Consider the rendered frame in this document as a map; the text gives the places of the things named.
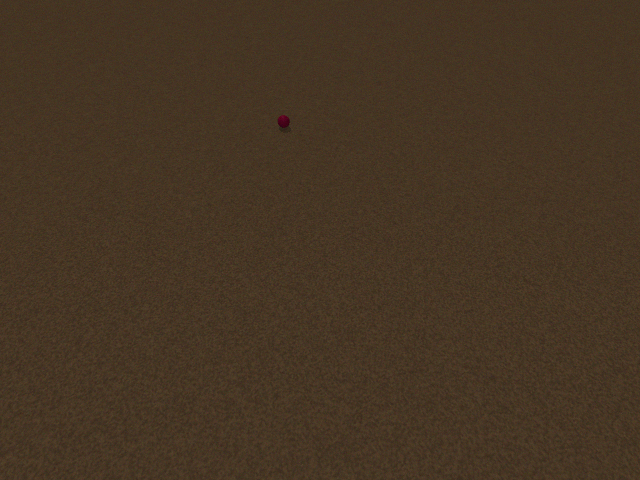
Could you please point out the ball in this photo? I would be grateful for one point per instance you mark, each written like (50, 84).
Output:
(283, 121)

